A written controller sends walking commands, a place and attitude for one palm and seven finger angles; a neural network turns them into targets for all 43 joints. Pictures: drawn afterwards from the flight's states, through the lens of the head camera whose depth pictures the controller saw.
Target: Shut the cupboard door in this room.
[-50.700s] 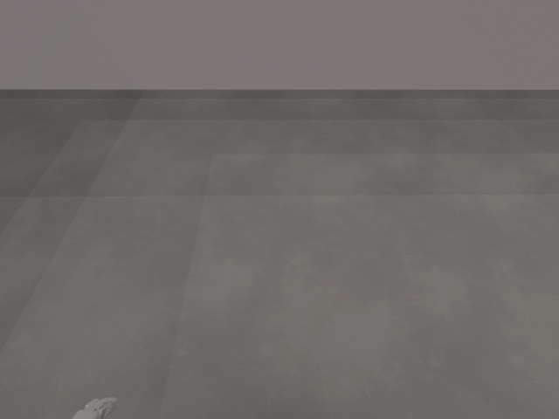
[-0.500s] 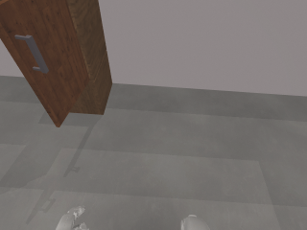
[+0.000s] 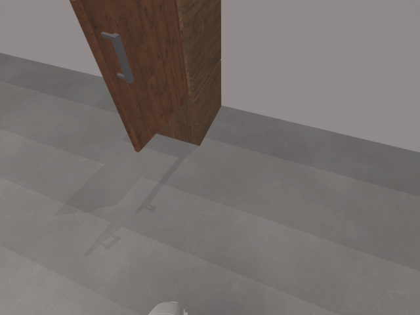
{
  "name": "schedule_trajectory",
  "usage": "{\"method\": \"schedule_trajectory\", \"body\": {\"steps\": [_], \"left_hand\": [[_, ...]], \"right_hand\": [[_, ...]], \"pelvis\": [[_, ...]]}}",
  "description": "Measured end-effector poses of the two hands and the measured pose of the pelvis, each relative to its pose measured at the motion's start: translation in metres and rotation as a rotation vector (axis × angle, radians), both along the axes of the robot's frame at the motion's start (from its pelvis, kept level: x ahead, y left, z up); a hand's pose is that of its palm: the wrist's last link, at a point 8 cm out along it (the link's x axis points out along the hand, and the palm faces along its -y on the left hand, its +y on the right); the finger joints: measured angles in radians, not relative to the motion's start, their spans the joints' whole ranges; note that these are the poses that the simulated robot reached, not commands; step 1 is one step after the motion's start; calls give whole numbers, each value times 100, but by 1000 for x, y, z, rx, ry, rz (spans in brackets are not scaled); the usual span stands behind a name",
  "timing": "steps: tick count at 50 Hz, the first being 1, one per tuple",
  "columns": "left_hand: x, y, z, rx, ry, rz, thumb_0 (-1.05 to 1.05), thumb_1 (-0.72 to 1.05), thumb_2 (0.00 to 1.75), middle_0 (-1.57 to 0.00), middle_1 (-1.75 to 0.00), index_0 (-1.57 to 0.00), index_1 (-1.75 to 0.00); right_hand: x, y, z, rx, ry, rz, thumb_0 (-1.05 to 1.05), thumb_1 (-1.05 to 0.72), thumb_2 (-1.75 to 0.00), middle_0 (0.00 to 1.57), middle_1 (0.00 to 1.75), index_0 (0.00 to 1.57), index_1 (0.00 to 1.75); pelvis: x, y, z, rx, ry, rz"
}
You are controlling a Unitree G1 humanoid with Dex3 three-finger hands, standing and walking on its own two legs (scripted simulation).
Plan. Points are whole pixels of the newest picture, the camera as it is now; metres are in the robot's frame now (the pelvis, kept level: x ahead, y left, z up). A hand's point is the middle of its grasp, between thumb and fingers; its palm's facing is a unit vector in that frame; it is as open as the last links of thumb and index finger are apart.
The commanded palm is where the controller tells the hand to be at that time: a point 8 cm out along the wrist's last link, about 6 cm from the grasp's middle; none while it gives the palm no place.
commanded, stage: take the last steps up to it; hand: left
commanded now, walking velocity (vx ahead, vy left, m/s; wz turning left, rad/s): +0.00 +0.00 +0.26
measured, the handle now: (118, 58) +0.76 +0.33 +0.05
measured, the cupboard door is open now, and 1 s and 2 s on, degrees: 82 82 82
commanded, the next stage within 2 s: come to a stop and stand still in 1.04 s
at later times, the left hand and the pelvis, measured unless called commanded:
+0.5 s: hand out of the picture +0.08 +0.23 -0.16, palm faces +0.11 -0.97 -0.20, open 7.4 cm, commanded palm none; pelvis +0.05 +0.03 +0.00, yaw +5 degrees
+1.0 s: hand out of the picture +0.11 +0.17 -0.16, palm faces +0.27 -0.95 -0.17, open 7.3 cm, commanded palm none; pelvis +0.20 +0.03 +0.00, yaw +10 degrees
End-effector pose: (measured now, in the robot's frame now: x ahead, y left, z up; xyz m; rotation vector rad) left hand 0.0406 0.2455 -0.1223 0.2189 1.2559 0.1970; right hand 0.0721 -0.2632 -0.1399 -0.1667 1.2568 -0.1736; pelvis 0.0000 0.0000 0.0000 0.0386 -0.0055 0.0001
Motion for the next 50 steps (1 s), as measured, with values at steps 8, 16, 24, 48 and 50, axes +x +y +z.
{"method": "schedule_trajectory", "body": {"steps": [8, 16, 24, 48, 50], "left_hand": [[-79, 45, -32, -30, 161, 162, 1, 91, 90, -20, -30, -20, -30], [-59, 50, -18, -72, 110, 162, 1, 91, 90, -20, -30, -20, -30], [13, 32, -8, -70, 9, 97, 1, 91, 90, -20, -30, -20, -30], [59, -31, -3, -112, 153, 258, 0, 92, 90, -20, -30, -20, -30], [56, -31, -7, -136, 194, 290, 0, 91, 90, -20, -30, -20, -30]], "right_hand": [[75, 53, 16, -47, -152, 165, 0, -91, -90, 20, 30, 20, 30], [64, 87, 26, -4, -154, 169, 0, -91, -90, 20, 30, 20, 30], [9, 62, 6, 7, 8, 63, -1, -93, -90, 21, 30, 20, 30], [164, 60, -9, 77, 94, 136, 1, -93, -90, 20, 30, 20, 30], [197, 70, -8, 65, 70, 174, 1, -93, -90, 20, 30, 20, 30]], "pelvis": [[2, 31, -13, -37, -8, 50], [15, 43, 5, -64, -16, 80], [42, 34, 4, -23, -5, 87], [182, 20, 6, -31, -1, 160], [195, 30, 3, -37, 4, 167]]}}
